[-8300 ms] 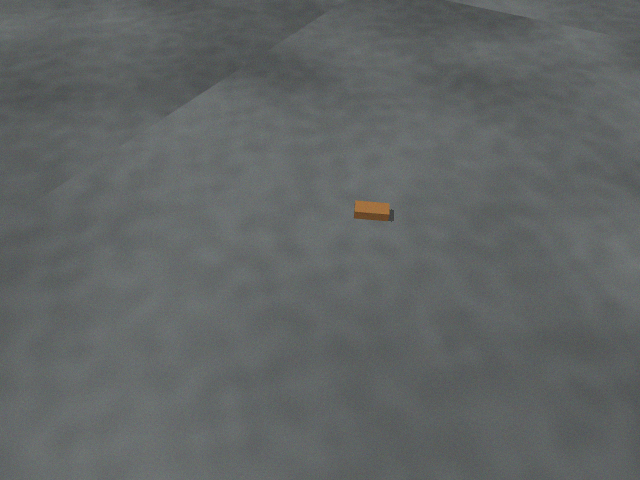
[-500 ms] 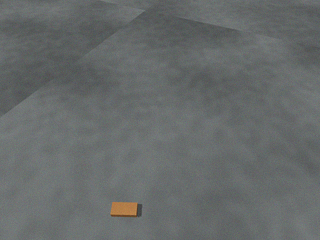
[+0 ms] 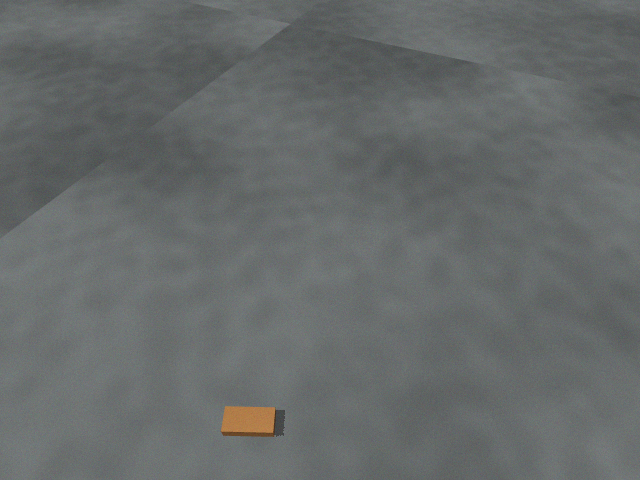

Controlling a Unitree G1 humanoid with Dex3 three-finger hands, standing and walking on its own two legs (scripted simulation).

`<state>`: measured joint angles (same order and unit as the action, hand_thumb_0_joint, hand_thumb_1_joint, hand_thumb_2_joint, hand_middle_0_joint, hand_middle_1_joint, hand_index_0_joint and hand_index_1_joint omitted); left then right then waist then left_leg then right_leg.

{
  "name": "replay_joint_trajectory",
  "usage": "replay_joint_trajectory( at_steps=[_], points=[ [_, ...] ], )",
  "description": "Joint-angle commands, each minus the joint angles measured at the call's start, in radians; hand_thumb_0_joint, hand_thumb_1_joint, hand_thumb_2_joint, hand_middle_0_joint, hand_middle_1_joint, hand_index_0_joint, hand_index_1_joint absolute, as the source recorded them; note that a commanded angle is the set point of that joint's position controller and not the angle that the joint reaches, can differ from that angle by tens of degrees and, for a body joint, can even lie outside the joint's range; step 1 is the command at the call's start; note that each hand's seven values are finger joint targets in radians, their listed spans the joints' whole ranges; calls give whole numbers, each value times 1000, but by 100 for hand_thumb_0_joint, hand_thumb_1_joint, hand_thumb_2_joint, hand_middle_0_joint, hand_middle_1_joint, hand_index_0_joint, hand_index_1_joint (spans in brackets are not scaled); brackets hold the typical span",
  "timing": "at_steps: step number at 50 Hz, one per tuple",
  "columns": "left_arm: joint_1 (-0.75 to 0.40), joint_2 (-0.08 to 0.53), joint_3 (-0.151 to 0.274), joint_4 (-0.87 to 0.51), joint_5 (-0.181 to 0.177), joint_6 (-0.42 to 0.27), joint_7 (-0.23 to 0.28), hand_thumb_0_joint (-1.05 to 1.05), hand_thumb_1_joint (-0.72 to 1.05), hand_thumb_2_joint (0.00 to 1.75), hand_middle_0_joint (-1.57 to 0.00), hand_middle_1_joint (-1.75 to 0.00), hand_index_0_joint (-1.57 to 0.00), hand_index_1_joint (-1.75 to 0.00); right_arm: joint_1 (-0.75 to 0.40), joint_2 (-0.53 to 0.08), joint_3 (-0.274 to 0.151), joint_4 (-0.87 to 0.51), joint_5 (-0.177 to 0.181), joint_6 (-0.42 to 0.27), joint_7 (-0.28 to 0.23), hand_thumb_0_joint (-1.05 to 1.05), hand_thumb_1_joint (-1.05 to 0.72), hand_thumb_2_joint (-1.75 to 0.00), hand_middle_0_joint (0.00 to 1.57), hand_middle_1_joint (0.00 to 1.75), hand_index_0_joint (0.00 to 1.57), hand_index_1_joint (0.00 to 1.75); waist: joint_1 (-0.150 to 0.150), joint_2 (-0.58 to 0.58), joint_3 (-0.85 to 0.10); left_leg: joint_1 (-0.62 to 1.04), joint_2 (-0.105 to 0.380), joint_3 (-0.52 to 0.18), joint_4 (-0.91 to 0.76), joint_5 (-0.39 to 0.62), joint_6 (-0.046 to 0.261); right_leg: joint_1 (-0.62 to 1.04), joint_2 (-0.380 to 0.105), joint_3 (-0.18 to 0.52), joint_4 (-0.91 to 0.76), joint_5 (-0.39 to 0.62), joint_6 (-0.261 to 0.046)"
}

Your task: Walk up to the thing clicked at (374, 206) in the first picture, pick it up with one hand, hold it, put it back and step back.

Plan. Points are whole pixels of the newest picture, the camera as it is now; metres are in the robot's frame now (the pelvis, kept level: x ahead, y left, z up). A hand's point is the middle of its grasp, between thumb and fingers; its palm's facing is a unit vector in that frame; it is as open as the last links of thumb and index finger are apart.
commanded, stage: stand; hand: left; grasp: from above
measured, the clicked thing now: (249, 421) +0.41 +0.20 -0.76
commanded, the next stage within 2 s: rise first in 0.12 s
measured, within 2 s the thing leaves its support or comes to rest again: neither
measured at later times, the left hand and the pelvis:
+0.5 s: hand out of the picture +0.15 +0.25 -0.17, palm faces -0.02 -0.94 -0.35, open 9.6 cm; pelvis -0.02 +0.00 -0.02, yaw -1 degrees
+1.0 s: hand out of the picture +0.11 +0.26 -0.24, palm faces -0.17 -0.87 -0.46, open 14.0 cm; pelvis -0.02 +0.01 -0.10, yaw -1 degrees
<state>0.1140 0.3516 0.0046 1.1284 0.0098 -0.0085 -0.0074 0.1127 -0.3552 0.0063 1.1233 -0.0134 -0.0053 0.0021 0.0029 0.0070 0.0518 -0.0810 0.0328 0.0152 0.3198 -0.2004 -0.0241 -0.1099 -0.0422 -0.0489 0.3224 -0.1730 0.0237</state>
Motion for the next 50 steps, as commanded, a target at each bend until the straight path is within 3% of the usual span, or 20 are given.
replay_joint_trajectory(
  at_steps=[1,10,11,12,13,14,15,16,17,18,20,24,26,28,31,33,38,42,49,50],
  points=[
    [-33,218,37,-55,0,-22,15,0,90,90,-20,-30,-20,-30,-27,-201,-42,-60,2,-21,-9,0,-90,-90,20,30,20,30,-3,-14,-68,-31,103,-78,-57,161,36,37,-107,84,-49,152,-34],
    [-35,215,40,-57,3,-19,13,0,90,90,-20,-30,-20,-30,-32,-206,-43,-62,2,-22,-9,0,-90,-90,20,30,20,30,2,1,-67,-35,104,-80,-61,136,39,36,-108,86,-49,120,-38],
    [-29,213,39,-54,3,-19,13,0,82,98,-14,-38,-13,-38,-37,-209,-43,-62,3,-22,-9,0,-88,-89,20,30,20,30,4,-1,-72,-22,106,-84,-60,139,38,30,-106,84,-47,113,-37],
    [-380,49,41,-405,-52,-111,29,0,75,93,-20,-46,-17,-46,-25,-43,0,-348,72,-71,-31,0,-93,-91,20,30,20,30,-124,14,23,-137,-35,38,10,2,32,-216,32,20,9,36,-27],
    [-493,102,62,-361,-50,-106,38,0,67,93,-20,-54,-16,-54,30,-71,-8,-286,70,-70,-42,0,-90,-90,20,30,20,30,-96,-26,-31,-133,-38,32,34,-12,37,-166,31,7,22,8,-23],
    [-288,176,109,-168,-31,-67,39,0,59,91,-21,-62,-18,-62,69,-103,-26,-288,77,-57,-52,0,-89,-90,20,30,20,30,-63,-57,-16,-170,-37,35,50,-22,36,-156,36,-2,31,-27,-28],
    [-247,201,130,-102,-10,-47,28,0,51,92,-20,-67,-18,-69,86,-101,-38,-301,68,-52,-51,0,-90,-90,20,30,20,30,-50,-74,-59,-205,-45,33,95,-6,39,-169,33,-3,59,-23,-30],
    [-314,240,151,-121,9,-45,17,0,43,92,-17,-75,-16,-77,90,-95,-46,-331,64,-54,-53,0,-90,-90,20,30,20,30,-41,-70,-97,-227,-44,30,134,4,41,-181,31,-1,96,-7,-29],
    [-313,251,173,-132,30,-53,8,0,35,94,-14,-83,-14,-83,100,-96,-64,-356,50,-60,-55,0,-89,-90,20,30,20,30,-29,-55,-188,-228,-44,29,159,26,38,-161,27,5,137,25,-30],
    [-193,235,189,-72,53,-39,1,0,27,93,-13,-91,-14,-90,133,-87,-72,-358,39,-63,-51,0,-90,-90,20,30,20,30,-16,-33,-211,-263,-51,28,191,49,33,-175,24,9,172,52,-32],
    [-98,221,211,-125,81,-19,-12,0,11,96,-10,-99,-11,-97,135,-83,-90,-414,31,-69,-40,0,-91,-90,20,30,20,30,27,42,-290,-281,-57,30,231,90,21,-161,25,14,225,75,-42],
    [-88,162,183,-215,113,64,0,0,-21,100,-7,-105,-8,-105,125,-63,-92,-491,39,-72,-38,0,-88,-90,20,30,20,30,1,16,-282,-309,-52,21,257,119,21,-200,37,5,241,94,-40],
    [-111,182,195,-258,126,97,12,0,-37,101,-7,-106,-7,-107,93,-60,-90,-527,38,-77,-32,0,-87,-89,20,30,20,30,4,6,-252,-366,-48,15,294,70,20,-265,40,-1,266,30,-38],
    [-85,153,184,-286,139,115,19,0,-50,101,-8,-108,-7,-109,94,-51,-89,-558,37,-87,-27,0,-87,-90,20,30,20,30,-1,-15,-250,-405,-43,14,330,21,21,-313,44,-6,302,-25,-38],
    [-78,132,185,-335,157,112,26,0,-54,101,-7,-110,-6,-111,113,-45,-97,-568,31,-110,-20,0,-85,-89,20,30,20,30,-13,-9,-255,-483,-35,9,417,-15,21,-407,47,-8,395,-62,-36],
    [-66,154,206,-413,179,99,29,0,-56,101,-8,-111,-7,-112,125,-48,-106,-590,27,-122,-19,0,-86,-89,20,30,20,30,-12,29,-321,-504,-28,2,474,14,19,-452,45,-4,465,-37,-40],
    [-14,126,187,-591,211,99,34,0,-59,103,-8,-109,-6,-112,116,-32,-108,-625,21,-146,-25,0,-87,-90,20,30,20,30,-21,63,-369,-569,-17,-14,566,2,15,-564,41,3,565,-63,-43],
    [65,140,203,-685,235,127,41,0,-58,102,-8,-108,-6,-110,105,-33,-111,-655,19,-161,-28,0,-87,-90,20,30,20,30,-17,74,-388,-624,-13,-29,606,-59,17,-622,38,5,615,-112,-41],
    [169,124,186,-808,268,179,42,0,-57,99,-8,-109,-8,-110,91,-28,-104,-691,17,-179,-25,0,-90,-90,20,30,20,30,-26,57,-453,-711,-13,-41,719,-18,21,-699,37,1,719,-81,-41],
    [143,121,173,-839,272,181,42,0,-58,99,-8,-110,-7,-110,88,-25,-103,-700,19,-183,-26,0,-90,-90,20,30,20,30,-40,60,-462,-731,-17,-29,746,-27,25,-714,34,8,726,-78,-42]
  ],
)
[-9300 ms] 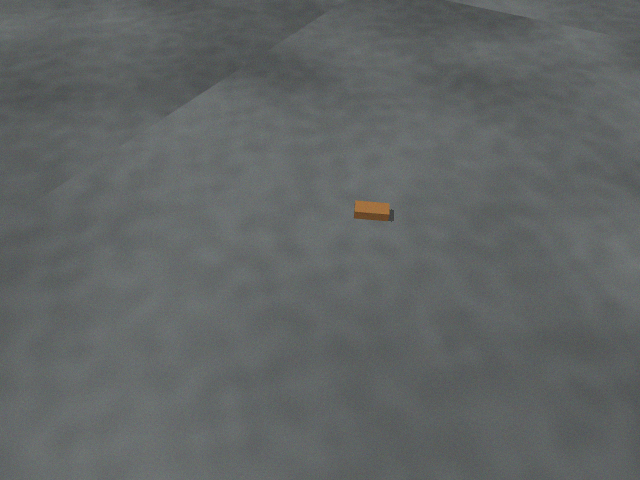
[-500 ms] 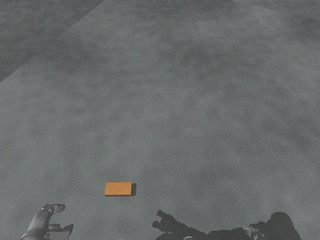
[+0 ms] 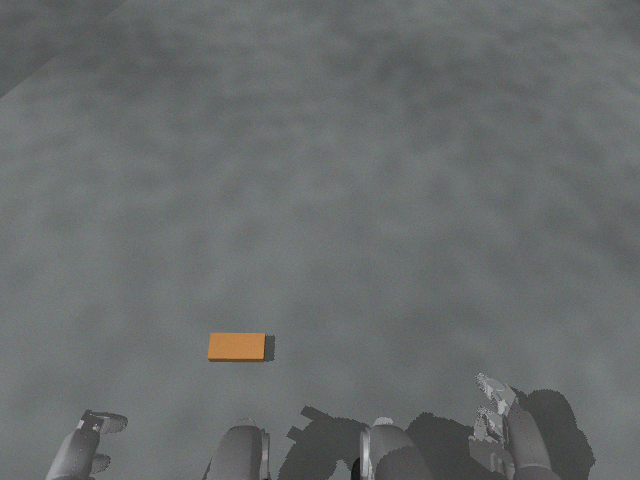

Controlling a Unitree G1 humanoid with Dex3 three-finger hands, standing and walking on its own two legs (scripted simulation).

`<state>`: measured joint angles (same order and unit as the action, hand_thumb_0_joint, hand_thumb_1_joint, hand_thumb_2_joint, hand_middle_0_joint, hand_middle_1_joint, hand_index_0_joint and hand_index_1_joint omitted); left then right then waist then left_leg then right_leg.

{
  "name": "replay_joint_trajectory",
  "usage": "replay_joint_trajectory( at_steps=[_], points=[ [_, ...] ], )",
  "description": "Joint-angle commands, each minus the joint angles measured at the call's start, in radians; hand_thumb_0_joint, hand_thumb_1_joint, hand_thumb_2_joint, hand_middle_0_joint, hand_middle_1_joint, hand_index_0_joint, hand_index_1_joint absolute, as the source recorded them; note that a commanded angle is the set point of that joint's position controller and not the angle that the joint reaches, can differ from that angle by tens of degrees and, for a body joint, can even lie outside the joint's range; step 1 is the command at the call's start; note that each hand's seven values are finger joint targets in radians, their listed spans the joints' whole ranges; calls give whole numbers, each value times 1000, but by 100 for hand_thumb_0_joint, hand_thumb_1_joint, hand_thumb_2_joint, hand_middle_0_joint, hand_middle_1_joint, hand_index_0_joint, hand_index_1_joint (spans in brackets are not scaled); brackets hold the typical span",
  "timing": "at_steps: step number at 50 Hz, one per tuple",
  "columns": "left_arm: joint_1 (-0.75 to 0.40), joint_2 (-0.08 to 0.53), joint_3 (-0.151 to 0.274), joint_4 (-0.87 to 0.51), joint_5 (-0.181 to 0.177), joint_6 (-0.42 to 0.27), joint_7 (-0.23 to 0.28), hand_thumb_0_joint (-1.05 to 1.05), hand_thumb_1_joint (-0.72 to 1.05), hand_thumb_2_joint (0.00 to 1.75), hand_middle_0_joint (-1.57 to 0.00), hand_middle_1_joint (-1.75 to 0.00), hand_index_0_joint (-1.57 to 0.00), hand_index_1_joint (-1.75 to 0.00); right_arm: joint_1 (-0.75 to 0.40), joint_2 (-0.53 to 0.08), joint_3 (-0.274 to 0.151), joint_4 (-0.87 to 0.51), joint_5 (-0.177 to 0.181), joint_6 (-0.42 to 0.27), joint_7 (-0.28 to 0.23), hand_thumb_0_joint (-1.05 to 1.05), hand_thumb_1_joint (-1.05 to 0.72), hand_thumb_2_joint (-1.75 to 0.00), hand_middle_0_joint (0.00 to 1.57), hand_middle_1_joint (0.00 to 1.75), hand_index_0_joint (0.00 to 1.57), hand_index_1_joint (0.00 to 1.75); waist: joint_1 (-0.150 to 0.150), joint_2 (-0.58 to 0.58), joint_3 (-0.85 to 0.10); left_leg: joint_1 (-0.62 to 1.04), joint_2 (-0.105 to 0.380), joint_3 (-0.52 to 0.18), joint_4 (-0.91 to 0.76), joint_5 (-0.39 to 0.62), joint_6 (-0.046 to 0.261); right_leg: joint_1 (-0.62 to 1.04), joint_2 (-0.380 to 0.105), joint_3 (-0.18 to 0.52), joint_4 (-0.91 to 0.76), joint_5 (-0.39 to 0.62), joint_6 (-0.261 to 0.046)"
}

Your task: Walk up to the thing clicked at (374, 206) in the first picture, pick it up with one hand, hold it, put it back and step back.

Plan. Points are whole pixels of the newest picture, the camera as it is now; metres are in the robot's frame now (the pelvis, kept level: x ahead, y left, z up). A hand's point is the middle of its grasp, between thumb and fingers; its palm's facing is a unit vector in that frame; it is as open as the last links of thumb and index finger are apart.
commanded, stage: rise first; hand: left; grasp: from above
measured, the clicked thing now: (237, 347) +0.43 +0.20 -0.66
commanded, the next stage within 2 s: none
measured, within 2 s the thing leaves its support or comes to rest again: neither
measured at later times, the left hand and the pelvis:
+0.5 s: hand (164, 410) +0.23 +0.27 -0.33, palm faces -0.45 -0.47 -0.76, open 14.0 cm; pelvis -0.05 -0.01 -0.18, yaw +0 degrees
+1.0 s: hand (185, 372) +0.32 +0.27 -0.45, palm faces -0.48 -0.12 -0.87, open 14.1 cm; pelvis -0.09 +0.00 -0.30, yaw -2 degrees
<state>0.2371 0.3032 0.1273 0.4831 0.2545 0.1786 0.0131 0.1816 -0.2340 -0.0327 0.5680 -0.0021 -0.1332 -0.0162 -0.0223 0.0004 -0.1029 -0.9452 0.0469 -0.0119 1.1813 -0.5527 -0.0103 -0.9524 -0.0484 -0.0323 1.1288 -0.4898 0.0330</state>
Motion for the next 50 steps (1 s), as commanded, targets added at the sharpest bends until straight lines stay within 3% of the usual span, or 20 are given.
replay_joint_trajectory(
  at_steps=[1,5,12,13,14,21,23,27,32,34,38,41,43,45,48,50],
  points=[
    [2,168,48,-178,32,-5,22,0,-60,101,-9,-109,-7,-110,14,-149,-60,-142,7,-58,-7,0,-91,-91,20,30,20,30,-21,56,-285,107,-27,-13,-106,312,9,95,41,-14,-59,221,-51],
    [-96,195,46,-89,101,-48,27,0,-58,99,-8,-108,-7,-109,-4,-157,-58,-131,5,-83,-2,0,-90,-90,20,30,20,30,-33,46,-264,-41,-35,-14,8,218,15,-50,37,-8,49,146,-50],
    [-275,226,9,-4,273,-189,68,0,-53,98,-8,-108,-8,-108,-27,-190,-78,-99,9,-121,22,0,-87,-89,20,30,20,30,-28,80,-411,-222,-47,-24,198,137,7,-288,30,7,274,90,-55],
    [-288,260,36,14,294,-207,81,0,-56,99,-8,-108,-8,-109,-30,-198,-79,-86,11,-121,23,0,-88,-90,20,30,20,30,-14,74,-439,-245,-46,-30,222,153,5,-313,28,5,311,99,-58],
    [-303,274,36,22,321,-219,93,0,-54,97,-7,-109,-8,-108,-31,-203,-84,-77,11,-121,25,0,-88,-90,20,30,20,30,-5,97,-462,-261,-48,-24,251,164,3,-337,28,9,341,109,-60],
    [-521,355,50,136,464,-269,159,0,-55,100,-6,-108,-7,-107,-8,-227,-101,-6,1,-93,45,0,-90,-90,20,30,20,30,-1,110,-615,-396,-54,-19,444,214,8,-497,22,2,516,136,-64],
    [-626,368,36,170,508,-284,174,0,-56,101,-7,-105,-7,-106,9,-226,-104,12,-4,-85,48,0,-90,-90,20,30,20,30,-21,78,-645,-477,-60,-2,504,168,15,-497,24,3,543,119,-59],
    [-755,448,59,248,563,-312,198,0,-54,100,-7,-105,-8,-105,24,-233,-110,33,-17,-64,53,0,-90,-90,20,30,20,30,-20,27,-698,-594,-69,22,591,78,33,-505,24,9,568,39,-50],
    [-922,506,49,355,637,-356,211,0,-55,102,-7,-106,-7,-105,44,-232,-111,55,-32,-36,59,0,-90,-90,20,30,20,30,-44,18,-689,-713,-75,31,665,-38,43,-574,28,4,609,-97,-48],
    [-976,500,26,393,663,-371,217,0,-55,103,-6,-106,-7,-105,53,-235,-108,61,-35,-23,64,0,-90,-90,20,30,20,30,-59,22,-665,-738,-76,23,674,-80,43,-625,31,-10,630,-144,-51],
    [-1035,522,17,476,726,-396,243,0,-55,103,-6,-102,-6,-102,65,-245,-99,87,-45,1,72,0,-90,-90,20,30,20,30,-73,81,-623,-741,-74,-2,692,-107,38,-739,29,-42,699,-145,-56],
    [-1092,579,42,519,783,-410,280,0,-56,105,-7,-100,-6,-101,77,-246,-90,96,-55,25,81,0,-90,-90,20,30,20,30,-78,94,-631,-770,-79,2,728,-97,41,-762,30,-50,734,-138,-57],
    [-1134,544,10,542,808,-418,297,0,-55,103,-6,-100,-6,-100,83,-248,-84,106,-63,35,89,0,-90,-90,20,30,20,30,-99,125,-615,-763,-77,-8,741,-79,38,-814,29,-60,762,-111,-60],
    [-1169,581,25,573,843,-422,320,0,-55,103,-6,-98,-6,-99,91,-256,-82,119,-68,43,93,0,-90,-90,20,30,20,30,-102,145,-611,-755,-78,-15,751,-74,37,-849,28,-66,785,-102,-62],
    [-1236,573,3,606,883,-428,344,0,-55,103,-7,-97,-6,-97,102,-260,-77,134,-82,49,102,0,-90,-90,20,30,20,30,-126,184,-607,-756,-77,-20,771,-75,35,-898,28,-75,815,-94,-64],
    [-1241,597,12,643,905,-427,362,0,-55,103,-7,-97,-6,-98,101,-258,-74,137,-91,54,105,0,-90,-90,20,30,20,30,-124,190,-598,-778,-80,-10,782,-102,37,-892,29,-77,819,-120,-63]
  ],
)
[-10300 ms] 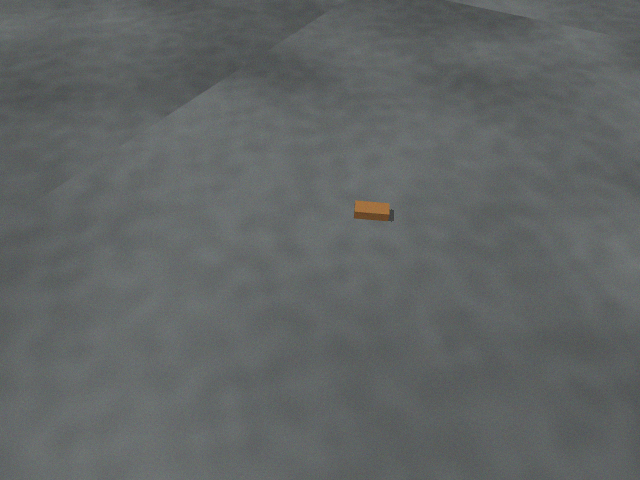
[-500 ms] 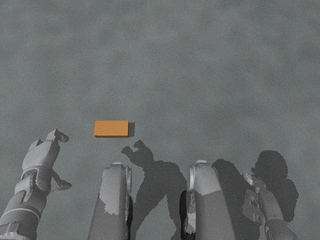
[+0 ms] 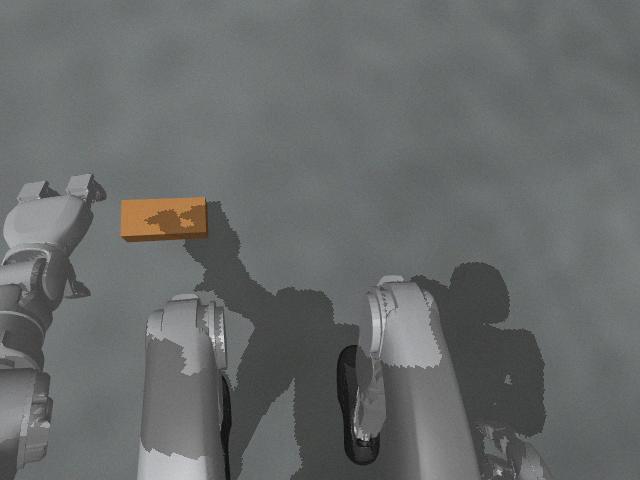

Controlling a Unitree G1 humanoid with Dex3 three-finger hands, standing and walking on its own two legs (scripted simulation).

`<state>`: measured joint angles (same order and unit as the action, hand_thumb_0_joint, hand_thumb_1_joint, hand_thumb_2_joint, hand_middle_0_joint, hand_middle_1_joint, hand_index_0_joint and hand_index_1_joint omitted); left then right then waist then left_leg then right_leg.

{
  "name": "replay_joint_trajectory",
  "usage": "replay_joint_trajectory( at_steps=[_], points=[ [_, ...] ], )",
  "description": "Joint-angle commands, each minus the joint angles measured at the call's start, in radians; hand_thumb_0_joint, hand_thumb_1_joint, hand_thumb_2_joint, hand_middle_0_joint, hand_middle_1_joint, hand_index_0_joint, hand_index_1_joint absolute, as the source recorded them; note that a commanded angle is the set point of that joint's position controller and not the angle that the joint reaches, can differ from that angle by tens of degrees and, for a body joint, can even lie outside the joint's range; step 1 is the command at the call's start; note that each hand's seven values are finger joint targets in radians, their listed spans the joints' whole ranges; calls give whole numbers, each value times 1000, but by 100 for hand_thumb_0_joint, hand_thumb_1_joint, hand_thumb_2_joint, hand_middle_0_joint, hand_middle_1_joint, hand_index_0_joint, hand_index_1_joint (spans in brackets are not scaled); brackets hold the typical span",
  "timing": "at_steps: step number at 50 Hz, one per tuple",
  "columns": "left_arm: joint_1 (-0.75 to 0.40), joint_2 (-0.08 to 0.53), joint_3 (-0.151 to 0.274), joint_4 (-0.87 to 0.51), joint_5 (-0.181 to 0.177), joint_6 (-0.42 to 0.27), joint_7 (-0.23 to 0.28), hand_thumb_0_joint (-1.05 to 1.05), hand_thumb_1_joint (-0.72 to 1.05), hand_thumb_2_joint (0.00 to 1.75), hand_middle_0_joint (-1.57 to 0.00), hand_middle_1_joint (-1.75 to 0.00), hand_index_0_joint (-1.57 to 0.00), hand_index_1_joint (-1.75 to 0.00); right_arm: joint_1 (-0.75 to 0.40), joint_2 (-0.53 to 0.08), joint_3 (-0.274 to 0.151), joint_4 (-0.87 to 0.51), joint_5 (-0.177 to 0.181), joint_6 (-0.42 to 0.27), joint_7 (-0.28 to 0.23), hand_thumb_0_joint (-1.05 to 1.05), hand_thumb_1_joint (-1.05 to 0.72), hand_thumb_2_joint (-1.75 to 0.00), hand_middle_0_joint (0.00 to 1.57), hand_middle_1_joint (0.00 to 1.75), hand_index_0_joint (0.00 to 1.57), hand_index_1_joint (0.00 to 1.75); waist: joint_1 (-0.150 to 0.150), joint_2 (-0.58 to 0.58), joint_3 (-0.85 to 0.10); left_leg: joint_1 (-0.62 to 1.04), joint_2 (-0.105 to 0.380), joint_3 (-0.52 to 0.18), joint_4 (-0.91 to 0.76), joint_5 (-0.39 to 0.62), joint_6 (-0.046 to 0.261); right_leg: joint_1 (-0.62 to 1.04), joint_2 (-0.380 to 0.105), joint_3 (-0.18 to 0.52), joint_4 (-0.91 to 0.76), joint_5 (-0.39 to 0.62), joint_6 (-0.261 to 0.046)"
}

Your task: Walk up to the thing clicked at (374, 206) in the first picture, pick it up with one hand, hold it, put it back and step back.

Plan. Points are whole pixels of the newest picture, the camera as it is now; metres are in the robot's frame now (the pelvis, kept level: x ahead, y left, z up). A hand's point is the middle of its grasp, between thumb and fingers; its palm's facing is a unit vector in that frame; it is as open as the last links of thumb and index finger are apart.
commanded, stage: rise first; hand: left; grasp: from above
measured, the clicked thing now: (166, 219) +0.51 +0.22 -0.36
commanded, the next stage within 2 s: none
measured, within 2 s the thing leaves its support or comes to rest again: neither
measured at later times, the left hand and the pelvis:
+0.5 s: hand (93, 230) +0.44 +0.28 -0.21, palm faces -0.47 -0.03 -0.88, open 13.9 cm; pelvis +0.01 +0.00 -0.04, yaw -1 degrees
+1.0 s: hand (104, 226) +0.46 +0.28 -0.23, palm faces -0.46 -0.03 -0.89, open 13.9 cm; pelvis +0.02 +0.00 -0.05, yaw -2 degrees
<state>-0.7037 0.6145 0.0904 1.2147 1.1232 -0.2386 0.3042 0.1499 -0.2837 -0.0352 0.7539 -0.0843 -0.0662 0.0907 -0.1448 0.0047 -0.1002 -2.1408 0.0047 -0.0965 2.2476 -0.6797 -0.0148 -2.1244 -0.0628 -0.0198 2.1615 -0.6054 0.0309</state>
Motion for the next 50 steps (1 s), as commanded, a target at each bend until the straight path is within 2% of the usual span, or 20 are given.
replay_joint_trajectory(
  at_steps=[1,4,5,9,11,12,14,15,17,20,23,25,30,33,34,43,44,45,48,50],
  points=[
    [-322,284,43,-88,48,-10,79,0,-55,103,-7,-97,-7,-98,131,-209,-73,-46,-13,-12,0,0,-90,-90,20,30,20,30,-6,180,-604,406,-39,79,-274,10,44,278,45,-88,-216,-17,-60],
    [-340,266,32,-55,70,-6,95,0,-54,102,-7,-99,-7,-98,137,-215,-66,-31,-23,-10,6,0,-90,-90,20,30,20,30,-13,230,-607,444,-35,65,-269,57,37,227,40,-97,-179,32,-59],
    [-358,280,35,-60,80,-5,100,0,-52,100,-7,-99,-8,-98,140,-219,-71,-29,-23,-9,6,0,-90,-90,20,30,20,30,-14,238,-634,457,-35,65,-261,72,37,226,41,-97,-173,44,-60],
    [-382,277,30,-26,110,-1,117,0,-52,100,-8,-98,-8,-98,160,-217,-67,-20,-32,-2,15,0,-90,-90,20,30,20,30,-34,219,-642,436,-38,68,-228,122,41,237,41,-101,-153,89,-58],
    [-379,267,23,-3,120,-1,120,0,-52,99,-7,-100,-8,-98,162,-221,-68,-15,-33,-1,17,0,-90,-90,20,30,20,30,-36,226,-633,436,-36,58,-225,129,38,207,42,-107,-136,92,-58],
    [-402,300,40,-7,127,-4,128,0,-51,98,-7,-100,-9,-98,158,-224,-68,-14,-35,0,18,0,-90,-90,20,30,20,30,-31,232,-635,432,-34,59,-219,123,39,202,41,-105,-132,91,-59],
    [-401,266,18,25,143,-7,133,0,-51,98,-7,-101,-9,-99,164,-220,-59,-11,-42,2,24,0,-90,-90,20,30,20,30,-52,237,-618,422,-36,58,-209,143,39,199,39,-107,-120,105,-54],
    [-433,301,36,2,147,-14,138,0,-51,97,-7,-101,-9,-99,167,-227,-63,-7,-45,3,26,0,-90,-90,20,30,20,30,-52,226,-623,407,-36,57,-202,133,42,196,40,-108,-114,101,-56],
    [-401,273,25,58,158,-14,141,0,-51,98,-7,-101,-9,-100,173,-221,-57,-9,-49,4,30,0,-90,-90,20,30,20,30,-59,205,-610,395,-38,66,-188,135,46,205,39,-106,-119,99,-53],
    [-452,330,52,23,162,-24,154,0,-51,98,-7,-103,-9,-100,174,-227,-60,-5,-55,3,31,0,-90,-90,20,30,20,30,-53,215,-641,386,-39,75,-170,127,50,215,44,-103,-114,98,-56],
    [-416,295,43,84,166,-17,165,0,-52,98,-7,-103,-9,-101,179,-221,-49,-6,-66,2,37,0,-91,-91,20,30,20,30,-59,200,-620,366,-41,80,-163,122,51,216,41,-102,-114,94,-53],
    [-458,312,46,53,162,-23,169,0,-51,98,-6,-104,-9,-101,181,-225,-52,0,-69,0,38,0,-91,-90,20,30,20,30,-65,213,-643,367,-40,82,-151,133,53,222,46,-105,-105,108,-54],
    [-441,311,51,67,168,-15,179,0,-51,97,-7,-104,-9,-101,184,-223,-51,5,-74,2,38,0,-90,-90,20,30,20,30,-62,216,-665,368,-41,87,-134,157,52,231,47,-98,-98,132,-54],
    [-445,327,58,70,169,-10,185,0,-52,98,-7,-103,-9,-101,188,-227,-50,6,-73,2,40,0,-90,-90,20,30,20,30,-64,213,-646,361,-39,83,-131,160,51,221,46,-102,-90,136,-56],
    [-444,308,50,74,168,-10,186,0,-51,97,-7,-103,-9,-100,189,-226,-51,6,-74,2,41,0,-90,-90,20,30,20,30,-69,230,-645,357,-39,82,-130,167,49,215,46,-103,-82,141,-55],
    [-463,306,47,81,160,0,196,0,-51,98,-7,-103,-9,-101,194,-239,-47,7,-75,-3,48,0,-90,-90,20,30,20,30,-84,256,-622,367,-38,70,-135,165,46,176,40,-110,-63,141,-53],
    [-442,291,34,99,169,2,192,0,-51,98,-7,-103,-9,-101,196,-235,-41,6,-79,-3,51,0,-90,-90,20,30,20,30,-84,261,-623,379,-38,71,-131,177,44,183,43,-113,-64,147,-54],
    [-467,302,41,91,167,3,193,0,-51,97,-6,-103,-9,-101,197,-242,-45,10,-77,-5,51,0,-90,-90,20,30,20,30,-92,250,-627,380,-37,69,-122,176,46,174,41,-113,-62,152,-53],
    [-446,319,57,100,156,2,196,0,-52,98,-7,-102,-9,-100,198,-244,-43,3,-74,-5,51,0,-90,-90,20,30,20,30,-81,242,-629,350,-41,77,-123,162,49,197,42,-106,-68,143,-54],
    [-455,314,48,96,161,1,196,0,-52,98,-7,-102,-9,-100,196,-241,-40,3,-79,-3,52,0,-90,-90,20,30,20,30,-90,232,-636,344,-40,78,-112,163,49,202,46,-110,-70,142,-52]
  ],
)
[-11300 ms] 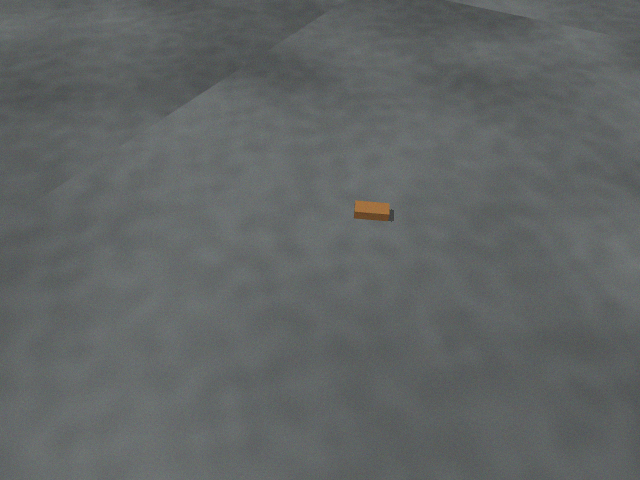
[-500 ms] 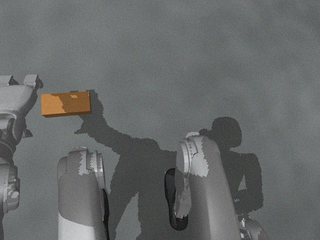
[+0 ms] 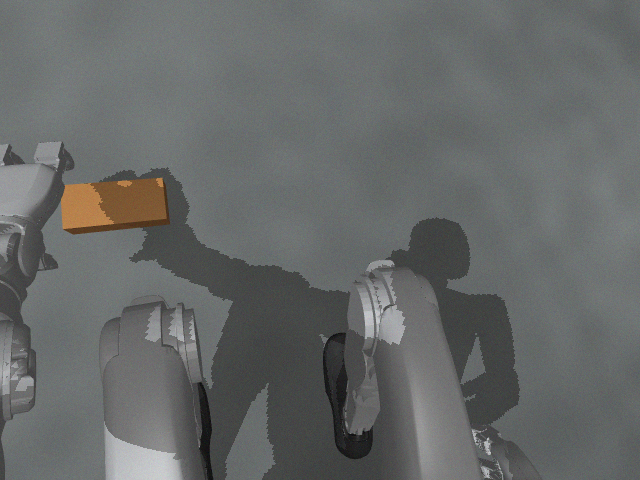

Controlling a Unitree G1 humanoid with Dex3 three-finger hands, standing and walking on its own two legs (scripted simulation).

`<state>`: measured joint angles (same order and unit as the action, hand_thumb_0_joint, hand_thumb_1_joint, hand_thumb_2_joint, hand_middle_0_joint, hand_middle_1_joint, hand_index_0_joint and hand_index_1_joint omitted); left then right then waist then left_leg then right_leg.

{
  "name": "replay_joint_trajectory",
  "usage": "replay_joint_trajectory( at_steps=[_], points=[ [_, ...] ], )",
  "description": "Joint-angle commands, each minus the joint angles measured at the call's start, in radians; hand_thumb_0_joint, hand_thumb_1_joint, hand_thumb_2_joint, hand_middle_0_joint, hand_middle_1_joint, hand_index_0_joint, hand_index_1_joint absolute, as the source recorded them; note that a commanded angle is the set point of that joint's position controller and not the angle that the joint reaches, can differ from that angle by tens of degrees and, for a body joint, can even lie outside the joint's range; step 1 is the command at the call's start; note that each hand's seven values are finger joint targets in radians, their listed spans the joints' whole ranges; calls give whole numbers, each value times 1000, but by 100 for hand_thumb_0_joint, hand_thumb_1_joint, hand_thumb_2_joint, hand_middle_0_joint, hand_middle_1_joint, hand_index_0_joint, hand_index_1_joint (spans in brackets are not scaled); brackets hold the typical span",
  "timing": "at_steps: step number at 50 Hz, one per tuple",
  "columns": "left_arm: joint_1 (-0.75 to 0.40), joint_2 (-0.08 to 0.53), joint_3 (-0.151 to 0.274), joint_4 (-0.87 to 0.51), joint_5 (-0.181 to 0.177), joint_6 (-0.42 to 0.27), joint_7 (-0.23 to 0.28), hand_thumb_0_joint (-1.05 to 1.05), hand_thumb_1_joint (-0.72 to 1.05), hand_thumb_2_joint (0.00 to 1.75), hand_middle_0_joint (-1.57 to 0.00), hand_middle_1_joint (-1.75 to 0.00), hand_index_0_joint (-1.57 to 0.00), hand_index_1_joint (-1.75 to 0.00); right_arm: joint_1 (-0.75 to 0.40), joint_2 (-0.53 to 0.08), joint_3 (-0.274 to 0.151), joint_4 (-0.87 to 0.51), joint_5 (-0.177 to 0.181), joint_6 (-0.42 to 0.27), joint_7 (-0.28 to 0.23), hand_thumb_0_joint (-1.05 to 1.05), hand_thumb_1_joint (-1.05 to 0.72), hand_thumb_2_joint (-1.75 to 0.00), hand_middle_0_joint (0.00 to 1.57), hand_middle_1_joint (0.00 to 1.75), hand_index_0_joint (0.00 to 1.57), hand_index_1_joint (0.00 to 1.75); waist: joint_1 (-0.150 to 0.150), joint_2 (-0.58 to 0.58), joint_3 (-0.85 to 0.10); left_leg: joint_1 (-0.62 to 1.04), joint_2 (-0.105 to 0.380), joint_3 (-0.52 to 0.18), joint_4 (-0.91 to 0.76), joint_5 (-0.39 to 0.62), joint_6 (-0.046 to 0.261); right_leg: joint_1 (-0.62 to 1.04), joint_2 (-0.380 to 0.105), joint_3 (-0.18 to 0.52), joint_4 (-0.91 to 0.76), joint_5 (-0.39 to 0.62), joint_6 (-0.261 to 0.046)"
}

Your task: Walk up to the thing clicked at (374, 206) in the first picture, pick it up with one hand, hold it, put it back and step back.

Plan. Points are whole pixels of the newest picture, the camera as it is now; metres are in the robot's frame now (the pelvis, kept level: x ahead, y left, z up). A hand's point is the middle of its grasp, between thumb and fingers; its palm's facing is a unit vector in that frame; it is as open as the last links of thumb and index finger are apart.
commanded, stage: rise first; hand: left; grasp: from above
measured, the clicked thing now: (117, 205) +0.49 +0.22 -0.31
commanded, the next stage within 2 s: approach in 1.62 s
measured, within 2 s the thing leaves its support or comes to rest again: neither
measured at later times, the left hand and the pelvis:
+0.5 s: hand (49, 212) +0.45 +0.28 -0.19, palm faces -0.46 -0.05 -0.89, open 14.0 cm; pelvis +0.00 +0.00 -0.01, yaw -1 degrees
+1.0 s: hand (54, 211) +0.45 +0.27 -0.19, palm faces -0.46 -0.04 -0.89, open 13.6 cm; pelvis +0.00 +0.00 -0.01, yaw -1 degrees
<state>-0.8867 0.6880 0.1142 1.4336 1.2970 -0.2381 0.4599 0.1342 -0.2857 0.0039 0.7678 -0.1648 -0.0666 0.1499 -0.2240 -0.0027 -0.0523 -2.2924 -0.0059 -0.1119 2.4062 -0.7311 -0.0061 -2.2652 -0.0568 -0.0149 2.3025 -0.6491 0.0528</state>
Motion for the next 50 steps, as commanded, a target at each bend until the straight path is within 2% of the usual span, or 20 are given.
replay_joint_trajectory(
  at_steps=[1,3,5,6,15,19,21,25,27,30,32,33,36,38,39,41,42,45,47,50],
  points=[
    [-278,242,28,-125,-13,-1,40,0,-53,99,-7,-102,-8,-100,220,-240,-78,-8,2,-3,-6,0,-90,-90,20,30,20,30,-14,245,-684,503,-30,91,-271,232,40,344,38,-116,-204,200,-72],
    [-275,240,22,-120,-12,-3,41,0,-53,99,-7,-103,-8,-101,214,-240,-77,-10,2,-3,-6,0,-90,-90,20,30,20,30,-11,252,-687,497,-32,94,-263,230,41,350,41,-113,-205,204,-75],
    [-299,244,19,-108,-4,-6,41,0,-53,100,-7,-103,-8,-101,220,-241,-72,-8,-1,-5,-2,0,-90,-90,20,30,20,30,-27,244,-663,484,-32,92,-261,218,42,342,42,-118,-203,193,-75],
    [-296,250,22,-94,-5,-5,42,0,-59,108,-9,-99,-6,-103,216,-241,-70,-7,0,-6,-2,0,-91,-90,20,30,20,30,-21,235,-651,473,-32,95,-256,202,43,336,43,-114,-208,184,-77],
    [-310,258,29,-98,-8,1,52,0,-55,103,-9,-100,-8,-101,223,-254,-67,-11,0,-10,2,0,-90,-90,20,30,20,30,-25,287,-671,505,-28,80,-268,219,35,310,42,-129,-188,189,-74],
    [-348,253,10,-61,2,4,47,0,-54,102,-9,-100,-8,-101,230,-251,-55,-7,-5,-15,7,0,-90,-90,20,30,20,30,-55,249,-637,458,-30,87,-237,196,43,322,47,-126,-195,184,-75],
    [-323,279,34,-70,-9,4,52,0,-53,101,-10,-99,-9,-100,229,-257,-55,-10,-4,-14,3,0,-90,-90,20,30,20,30,-33,255,-664,465,-32,89,-244,203,42,339,44,-124,-198,185,-73],
    [-344,255,14,-46,0,5,49,0,-52,100,-11,-99,-11,-100,231,-254,-48,-6,-9,-17,7,0,-90,-90,20,30,20,30,-55,260,-640,464,-31,87,-241,199,41,325,48,-129,-196,182,-73],
    [-345,281,30,-65,-1,4,53,0,-52,100,-10,-100,-10,-100,235,-261,-45,-7,-12,-18,8,0,-90,-90,20,30,20,30,-45,272,-667,472,-32,88,-238,218,41,343,46,-129,-194,203,-72],
    [-338,258,17,-52,-3,4,56,0,-50,99,-12,-98,-11,-98,232,-262,-44,-8,-13,-19,12,0,-90,-90,20,30,20,30,-56,288,-648,470,-30,82,-246,216,38,327,47,-136,-189,199,-71],
    [-329,271,22,-48,0,5,60,0,-50,98,-13,-98,-12,-98,230,-260,-43,-10,-11,-18,11,0,-91,-90,20,30,20,30,-41,278,-662,465,-32,85,-246,198,38,328,48,-132,-192,184,-78],
    [-331,260,19,-40,1,5,60,0,-49,98,-13,-97,-13,-97,233,-262,-44,-11,-13,-18,13,0,-90,-90,20,30,20,30,-55,273,-648,458,-32,83,-245,196,38,325,48,-136,-192,183,-75],
    [-353,281,26,-66,2,12,63,0,-48,97,-13,-97,-13,-97,231,-262,-45,-8,-14,-24,15,0,-90,-90,20,30,20,30,-52,293,-652,479,-30,88,-240,201,38,316,47,-133,-190,190,-75],
    [-313,282,35,-82,-4,15,67,0,-47,96,-15,-96,-15,-96,231,-262,-48,-15,-7,-21,16,0,-91,-90,20,30,20,30,-33,301,-680,475,-31,88,-250,214,36,338,46,-130,-184,201,-79],
    [-315,277,34,-84,-2,19,68,0,-45,94,-16,-96,-16,-95,227,-259,-48,-16,-9,-18,16,0,-90,-90,20,30,20,30,-35,294,-686,476,-31,91,-252,216,35,344,49,-129,-190,201,-79],
    [-355,238,1,-62,3,24,58,0,-45,94,-15,-95,-16,-95,238,-255,-43,-5,-11,-21,20,0,-90,-90,20,30,20,30,-68,290,-648,471,-29,88,-243,219,37,324,50,-134,-187,208,-76],
    [-363,245,11,-56,-1,24,56,0,-45,94,-15,-96,-16,-96,250,-258,-44,3,-14,-25,21,0,-90,-90,20,30,20,30,-71,281,-653,478,-30,86,-238,226,38,328,47,-135,-191,215,-72],
    [-337,254,18,-76,-16,25,55,0,-45,94,-17,-93,-16,-94,241,-265,-49,-6,-9,-26,21,0,-90,-90,20,30,20,30,-48,307,-661,480,-29,86,-256,210,36,326,44,-134,-195,197,-75],
    [-353,228,-7,-50,-9,25,48,0,-44,94,-17,-93,-17,-94,239,-260,-44,0,-10,-28,23,0,-90,-90,20,30,20,30,-68,286,-639,471,-30,83,-254,197,36,315,49,-138,-196,187,-76],
    [-330,253,10,-72,-15,18,45,0,-43,92,-18,-94,-18,-94,237,-260,-50,-6,-3,-27,21,0,-90,-90,20,30,20,30,-42,299,-668,481,-31,83,-264,203,34,333,47,-135,-196,185,-78]
  ],
)
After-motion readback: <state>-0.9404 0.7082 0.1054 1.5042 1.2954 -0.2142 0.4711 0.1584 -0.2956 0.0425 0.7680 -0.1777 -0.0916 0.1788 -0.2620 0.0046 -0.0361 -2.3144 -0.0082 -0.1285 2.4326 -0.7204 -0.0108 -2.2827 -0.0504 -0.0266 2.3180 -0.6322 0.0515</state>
